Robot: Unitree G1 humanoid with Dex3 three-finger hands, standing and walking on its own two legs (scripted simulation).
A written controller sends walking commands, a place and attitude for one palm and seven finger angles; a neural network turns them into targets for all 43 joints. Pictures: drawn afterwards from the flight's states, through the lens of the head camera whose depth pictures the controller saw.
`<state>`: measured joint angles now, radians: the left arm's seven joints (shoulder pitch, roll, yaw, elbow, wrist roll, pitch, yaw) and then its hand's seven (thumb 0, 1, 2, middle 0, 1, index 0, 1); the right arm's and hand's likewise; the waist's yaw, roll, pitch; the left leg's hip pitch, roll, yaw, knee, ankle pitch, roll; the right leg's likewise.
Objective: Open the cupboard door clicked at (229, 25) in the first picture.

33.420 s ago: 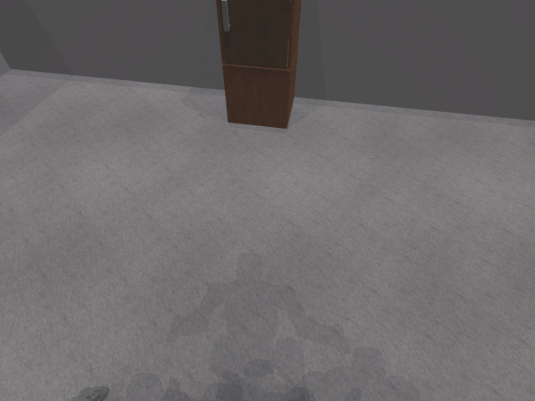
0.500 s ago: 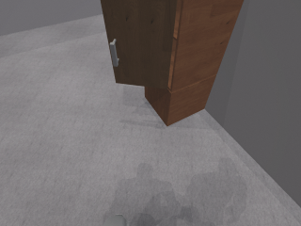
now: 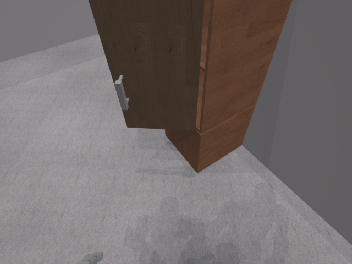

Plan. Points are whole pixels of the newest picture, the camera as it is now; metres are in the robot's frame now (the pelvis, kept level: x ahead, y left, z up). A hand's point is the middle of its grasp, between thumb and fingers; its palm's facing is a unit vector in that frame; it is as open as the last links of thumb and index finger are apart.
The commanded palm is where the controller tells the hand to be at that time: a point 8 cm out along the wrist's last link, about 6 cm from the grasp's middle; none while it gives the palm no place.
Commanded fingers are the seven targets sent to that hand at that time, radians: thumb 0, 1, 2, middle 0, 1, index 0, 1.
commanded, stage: take the last steps up to it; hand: left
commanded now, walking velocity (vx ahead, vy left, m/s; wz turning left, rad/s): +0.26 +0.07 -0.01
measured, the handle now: (123, 92) +0.75 +0.26 -0.09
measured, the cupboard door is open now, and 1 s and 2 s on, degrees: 51 51 51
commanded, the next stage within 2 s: come to a stop and stand still in 0.24 s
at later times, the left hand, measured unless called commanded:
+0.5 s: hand out of the picture +0.14 +0.23 -0.18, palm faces +0.06 -0.98 -0.19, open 7.3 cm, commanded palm none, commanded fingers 0.00 0.90 0.90 -0.20 -0.30 -0.20 -0.30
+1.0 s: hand (114, 222) +0.26 +0.20 -0.16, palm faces +0.00 -0.98 -0.20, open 7.4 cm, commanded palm none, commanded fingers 0.00 0.90 0.90 -0.20 -0.30 -0.20 -0.30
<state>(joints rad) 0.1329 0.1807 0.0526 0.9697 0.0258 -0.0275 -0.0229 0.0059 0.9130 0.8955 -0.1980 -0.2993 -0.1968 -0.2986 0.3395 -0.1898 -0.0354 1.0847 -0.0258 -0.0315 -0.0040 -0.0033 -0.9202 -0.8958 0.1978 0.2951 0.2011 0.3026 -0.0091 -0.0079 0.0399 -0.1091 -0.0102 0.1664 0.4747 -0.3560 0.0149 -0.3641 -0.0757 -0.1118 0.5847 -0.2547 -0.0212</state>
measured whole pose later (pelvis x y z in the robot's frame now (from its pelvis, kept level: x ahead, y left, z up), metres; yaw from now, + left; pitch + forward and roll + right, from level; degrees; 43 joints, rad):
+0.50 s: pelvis +0.16 +0.05 +0.00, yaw -1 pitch +0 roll +1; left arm 0.30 0.19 0.04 1.12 0.00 0.03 0.02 0.01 0.92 0.90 -0.20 -0.30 -0.20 -0.30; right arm 0.15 -0.15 0.00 1.02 -0.03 -0.02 -0.03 0.00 -0.91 -0.90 0.20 0.29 0.20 0.30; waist 0.03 -0.05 0.06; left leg -0.35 0.02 0.10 0.56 -0.20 0.03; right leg -0.29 -0.06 -0.05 0.86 -0.55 0.01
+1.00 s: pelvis +0.18 +0.02 +0.01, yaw -1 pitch +0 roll +0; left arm 0.17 0.17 0.02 1.02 0.01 0.01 0.02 0.01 0.91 0.89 -0.20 -0.30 -0.20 -0.30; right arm 0.24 -0.21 -0.04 1.06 -0.01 0.04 -0.02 0.00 -0.91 -0.90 0.19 0.29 0.20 0.30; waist -0.01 0.01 0.03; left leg -0.19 0.01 0.02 0.49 -0.26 -0.01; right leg -0.23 -0.01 -0.07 0.50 -0.27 -0.02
